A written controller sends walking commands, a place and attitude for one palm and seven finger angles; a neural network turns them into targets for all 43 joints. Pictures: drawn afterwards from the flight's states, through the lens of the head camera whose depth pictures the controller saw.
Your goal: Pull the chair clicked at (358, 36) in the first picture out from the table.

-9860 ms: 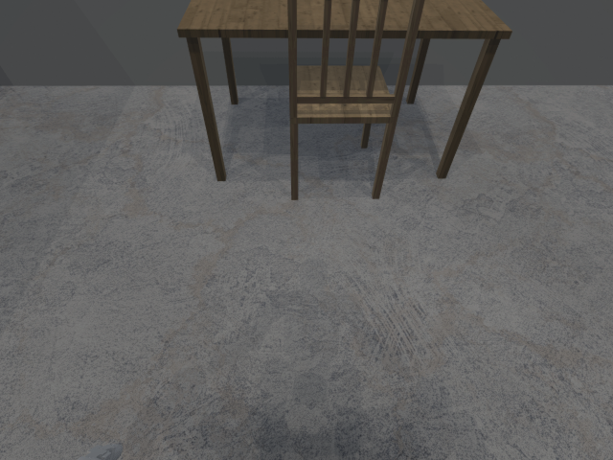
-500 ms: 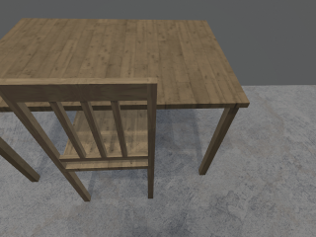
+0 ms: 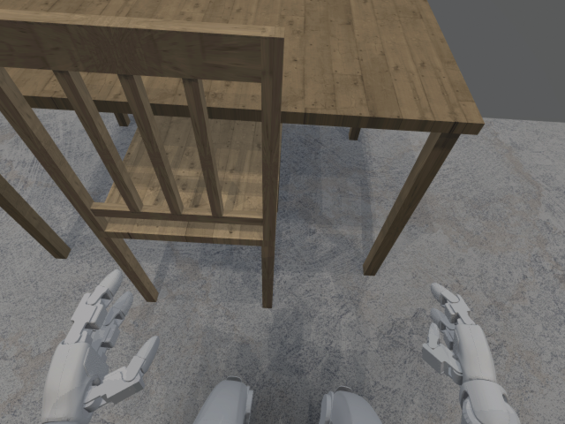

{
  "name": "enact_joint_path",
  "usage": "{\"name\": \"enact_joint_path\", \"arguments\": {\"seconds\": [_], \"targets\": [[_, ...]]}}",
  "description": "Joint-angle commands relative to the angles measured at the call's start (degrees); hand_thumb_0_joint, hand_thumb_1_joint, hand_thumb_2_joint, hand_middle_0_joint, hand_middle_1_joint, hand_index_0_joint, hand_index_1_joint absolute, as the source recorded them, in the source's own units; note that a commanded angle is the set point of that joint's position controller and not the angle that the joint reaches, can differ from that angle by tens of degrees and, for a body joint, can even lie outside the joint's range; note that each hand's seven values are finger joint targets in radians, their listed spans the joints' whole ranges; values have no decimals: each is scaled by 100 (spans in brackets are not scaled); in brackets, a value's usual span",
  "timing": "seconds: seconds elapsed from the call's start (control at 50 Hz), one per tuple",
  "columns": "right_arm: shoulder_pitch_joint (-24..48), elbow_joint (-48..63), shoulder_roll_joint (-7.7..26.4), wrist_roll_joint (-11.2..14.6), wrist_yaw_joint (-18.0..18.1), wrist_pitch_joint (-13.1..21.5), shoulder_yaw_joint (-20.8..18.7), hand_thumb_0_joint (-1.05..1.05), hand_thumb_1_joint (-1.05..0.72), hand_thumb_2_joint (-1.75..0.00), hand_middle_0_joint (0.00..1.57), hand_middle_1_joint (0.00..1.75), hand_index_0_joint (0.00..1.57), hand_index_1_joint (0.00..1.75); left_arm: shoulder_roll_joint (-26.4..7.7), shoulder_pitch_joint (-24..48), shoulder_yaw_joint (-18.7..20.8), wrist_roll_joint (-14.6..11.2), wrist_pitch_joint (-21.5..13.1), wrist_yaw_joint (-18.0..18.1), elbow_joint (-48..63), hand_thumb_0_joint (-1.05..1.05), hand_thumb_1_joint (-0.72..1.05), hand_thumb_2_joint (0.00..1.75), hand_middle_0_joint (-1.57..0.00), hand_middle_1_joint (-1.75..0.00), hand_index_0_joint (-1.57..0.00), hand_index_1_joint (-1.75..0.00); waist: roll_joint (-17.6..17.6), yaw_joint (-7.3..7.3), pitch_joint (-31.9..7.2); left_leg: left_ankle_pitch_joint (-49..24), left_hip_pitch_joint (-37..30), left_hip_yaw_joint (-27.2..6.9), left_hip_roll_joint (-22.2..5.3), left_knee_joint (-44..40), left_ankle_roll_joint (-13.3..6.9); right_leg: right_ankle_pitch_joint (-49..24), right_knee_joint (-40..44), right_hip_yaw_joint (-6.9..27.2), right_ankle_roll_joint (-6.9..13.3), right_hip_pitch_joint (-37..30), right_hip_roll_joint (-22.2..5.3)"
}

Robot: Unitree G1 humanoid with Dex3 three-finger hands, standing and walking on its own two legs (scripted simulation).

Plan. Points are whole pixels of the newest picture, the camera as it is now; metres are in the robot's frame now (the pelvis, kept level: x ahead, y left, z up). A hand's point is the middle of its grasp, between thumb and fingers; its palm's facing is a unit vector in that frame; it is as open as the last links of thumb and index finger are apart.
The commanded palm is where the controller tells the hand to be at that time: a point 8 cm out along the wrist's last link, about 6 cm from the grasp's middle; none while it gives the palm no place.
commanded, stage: raise the hand toward the chair's back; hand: left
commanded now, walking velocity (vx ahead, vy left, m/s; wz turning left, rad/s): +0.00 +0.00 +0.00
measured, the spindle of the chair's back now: (158, 155) +0.51 +0.28 +0.03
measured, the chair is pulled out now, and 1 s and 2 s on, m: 0.00 0.00 0.00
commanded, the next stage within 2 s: aim the fingers beside a spindle in 1.58 s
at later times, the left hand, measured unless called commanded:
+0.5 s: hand (133, 312) +0.23 +0.22 +0.04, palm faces +0.04 -1.00 -0.05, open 14.4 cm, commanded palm +0.21 +0.27 +0.06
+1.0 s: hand (113, 289) +0.25 +0.24 +0.06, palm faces +0.05 -1.00 -0.06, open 16.9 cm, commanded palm +0.23 +0.30 +0.07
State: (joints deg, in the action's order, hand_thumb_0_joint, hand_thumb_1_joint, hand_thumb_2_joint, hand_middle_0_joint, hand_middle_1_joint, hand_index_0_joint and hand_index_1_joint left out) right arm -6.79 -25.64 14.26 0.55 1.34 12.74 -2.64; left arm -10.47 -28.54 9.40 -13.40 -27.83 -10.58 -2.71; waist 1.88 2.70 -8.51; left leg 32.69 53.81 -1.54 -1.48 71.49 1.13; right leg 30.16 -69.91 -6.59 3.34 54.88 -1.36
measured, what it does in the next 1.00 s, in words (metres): stands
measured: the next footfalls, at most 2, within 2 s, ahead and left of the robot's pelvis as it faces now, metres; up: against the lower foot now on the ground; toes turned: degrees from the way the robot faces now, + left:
none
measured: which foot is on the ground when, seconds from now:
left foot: down 0.00-1.00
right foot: down 0.00-1.00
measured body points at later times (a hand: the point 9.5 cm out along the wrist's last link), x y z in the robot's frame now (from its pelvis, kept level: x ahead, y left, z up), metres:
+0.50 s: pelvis +0.01 +0.02 +0.01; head +0.09 +0.03 +0.45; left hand +0.23 +0.27 +0.05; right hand +0.16 -0.23 -0.08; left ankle +0.02 +0.13 -0.63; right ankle +0.04 -0.09 -0.63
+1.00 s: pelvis +0.02 +0.04 +0.02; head +0.09 +0.06 +0.46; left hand +0.25 +0.30 +0.07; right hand +0.20 -0.18 -0.06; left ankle +0.02 +0.13 -0.63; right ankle +0.04 -0.09 -0.63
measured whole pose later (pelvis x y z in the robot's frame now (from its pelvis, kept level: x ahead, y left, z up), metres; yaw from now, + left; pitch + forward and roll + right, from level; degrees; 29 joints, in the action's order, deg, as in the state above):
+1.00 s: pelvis +0.02 +0.04 +0.02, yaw +0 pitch +17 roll -3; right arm -13.0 -28.6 12.6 0.6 1.9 10.6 2.1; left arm -14.0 -18.2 11.3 -14.6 -20.5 -13.0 -0.6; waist -1.6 0.5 -8.2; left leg 31.8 52.2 -0.9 -0.3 67.3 -2.1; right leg 27.5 -62.7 -5.9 -0.2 51.6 -2.1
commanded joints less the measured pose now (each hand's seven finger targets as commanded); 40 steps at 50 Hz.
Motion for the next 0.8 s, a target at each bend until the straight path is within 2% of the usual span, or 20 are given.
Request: {"name": "enact_joint_path", "arguments": {"seconds": [0.0, 0.02, 0.04, 0.1, 0.12, 0.16, 0.18, 0.22, 0.26, 0.32, 0.36, 0.42, 0.46, 0.52, 0.56, 0.58, 0.62, 0.66, 0.74, 0.78], "targets": [[-313, 282, 594, -3, 174, 404, -84, 0, -90, -90, 20, 30, 20, 30, -773, 1468, 148, -213, -876, -353, 1797, 0, 27, 63, -14, -20, -14, -20, -364, -697, -1038, -897, 91, 70, 151, -471, -304, -139, 1637, 1188, -266, -1040, 75], [-308, 232, 628, 16, 205, 439, -55, 0, -90, -90, 20, 30, 20, 30, -804, 1458, 137, -295, -738, -576, 1480, 0, 25, 62, -13, -20, -13, -20, -338, -717, -932, -872, 188, 46, 143, -420, -318, -74, 1653, 1214, -252, -1033, 97], [-308, 193, 643, 58, 227, 463, -46, 0, -90, -90, 20, 30, 20, 30, -874, 1416, 221, -352, -577, -746, 1284, 0, 22, 61, -13, -19, -13, -19, -263, -680, -1043, -846, 264, 54, 148, -407, -317, -9, 1707, 1252, -282, -1155, 64], [-218, 202, 636, 155, 278, 469, -50, 0, -90, -90, 20, 30, 20, 30, -1064, 1100, 624, -539, 124, -1032, 823, 0, 15, 58, -13, -18, -13, -18, -39, -417, -1371, -951, 389, 50, 179, -532, -307, 23, 1858, 1351, -343, -1699, -31], [-164, 231, 622, 174, 285, 442, -50, 0, -90, -90, 20, 30, 20, 30, -1182, 974, 846, -622, 350, -1071, 674, 0, 13, 57, -12, -18, -12, -18, -121, -263, -1428, -1031, 335, 41, 185, -587, -291, 7, 1841, 1355, -309, -1859, -20], [-144, 286, 527, 164, 256, 443, -63, 0, -90, -90, 20, 30, 20, 30, -1183, 895, 999, -658, 534, -929, 1138, 0, 8, 55, -12, -17, -12, -17, -283, -127, -1776, -1324, 104, 38, 208, -747, -282, -486, 1833, 1326, -351, -2170, -86], [-171, 279, 480, 150, 236, 430, -78, 0, -90, -90, 20, 30, 20, 30, -1155, 763, 1078, -629, 579, -795, 1205, 0, 6, 54, -12, -17, -12, -17, -151, -85, -1854, -1489, 23, 27, 203, -833, -276, -781, 1762, 1211, -361, -2254, -71], [-98, 239, 414, 103, 201, 404, -92, 0, -90, -90, 20, 30, 20, 30, -1089, 632, 1136, -585, 551, -538, 1166, 0, 1, 52, -11, -16, -11, -16, -94, -10, -1726, -1696, -56, -13, 195, -948, -248, -1200, 1617, 1028, -343, -2228, -22], [-182, 190, 400, 70, 163, 392, -115, 0, -90, -90, 20, 30, 20, 30, -873, 645, 904, -469, 401, -345, 1184, 0, -3, 50, -11, -15, -11, -15, 7, -132, -1514, -1641, -94, 13, 196, -1036, -251, -1191, 1612, 913, -365, -2010, -5], [-175, 152, 492, 38, 153, 366, -126, 0, -90, -90, 20, 30, 20, 30, -835, 708, 765, -357, 174, -258, 862, 0, -10, 47, -10, -14, -10, -14, 126, -224, -1019, -1426, 34, -20, 195, -1096, -265, -729, 1584, 781, -288, -1601, 61], [-276, 194, 565, 44, 144, 382, -151, 0, -90, -90, 20, 30, 20, 30, -832, 727, 673, -292, -16, -274, 1034, 0, -15, 45, -10, -14, -10, -14, -101, -240, -1203, -1347, -206, 4, 204, -1215, -276, -600, 1536, 659, -266, -1472, 69], [-325, 237, 630, 41, 155, 376, -137, 0, -90, -90, 20, 30, 20, 30, -926, 776, 669, -315, -109, -290, 1123, 0, -22, 42, -9, -12, -9, -12, -275, -233, -1192, -1383, -397, -40, 199, -1335, -279, -709, 1442, 479, -211, -1342, 130], [-391, 270, 646, 37, 155, 384, -130, 0, -90, -90, 20, 30, 20, 30, -891, 806, 590, -307, -170, -267, 1392, 0, -27, 40, -8, -12, -8, -12, -539, -245, -1372, -1520, -701, -47, 190, -1415, -267, -906, 1372, 366, -200, -1279, 146], [-447, 276, 675, 13, 159, 362, -109, 0, -90, -90, 20, 30, 20, 30, -926, 931, 561, -285, -154, -179, 1548, 0, -34, 37, -8, -11, -8, -11, -704, -262, -1398, -1761, -907, -125, 171, -1471, -228, -1128, 1254, 236, -163, -1181, 179], [-467, 307, 689, 16, 146, 312, -107, 0, -90, -90, 20, 30, 20, 30, -819, 834, 484, -238, -92, -141, 1447, 0, -38, 35, -7, -10, -7, -10, -537, -301, -1336, -1742, -957, -149, 152, -1519, -208, -1112, 1271, 171, -185, -1106, 196], [-456, 332, 692, 13, 141, 292, -94, 0, -90, -90, 20, 30, 20, 30, -806, 879, 459, -238, -51, -137, 1427, 0, -41, 34, -7, -9, -7, -9, -638, -305, -1265, -1686, -943, -144, 162, -1521, -203, -1076, 1291, 175, -187, -1054, 197], [-485, 356, 713, 10, 150, 232, -80, 0, -90, -90, 20, 30, 20, 30, -882, 912, 505, -230, 36, -144, 1359, 0, -45, 32, -6, -9, -6, -9, -546, -306, -1236, -1734, -942, -196, 155, -1561, -183, -1112, 1268, 137, -164, -1110, 221], [-489, 418, 715, 13, 136, 199, -71, 0, -90, -90, 20, 30, 20, 30, -865, 904, 480, -213, 82, -167, 1490, 0, -50, 30, -6, -8, -6, -8, -625, -290, -1407, -1870, -1075, -186, 146, -1567, -162, -1224, 1274, 137, -178, -1151, 212], [-512, 481, 712, 17, 129, 105, -17, 0, -90, -90, 20, 30, 20, 30, -892, 1099, 451, -180, 223, -199, 1528, 0, -50, 30, -6, -8, -6, -8, -723, -325, -1319, -1969, -1188, -233, 125, -1616, -123, -1248, 1288, 90, -169, -1077, 235], [-523, 490, 715, 11, 136, 89, 6, 0, -90, -90, 20, 30, 20, 30, -903, 1163, 473, -193, 269, -184, 1461, 0, -50, 30, -6, -8, -6, -8, -634, -344, -1247, -1827, -1152, -253, 127, -1646, -122, -1168, 1341, 88, -176, -1080, 235]]}}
